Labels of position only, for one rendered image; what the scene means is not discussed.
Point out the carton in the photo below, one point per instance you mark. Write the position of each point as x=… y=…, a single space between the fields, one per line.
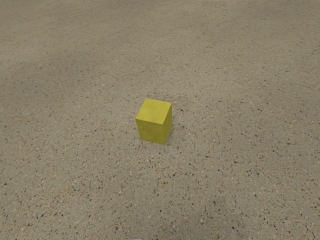
x=154 y=121

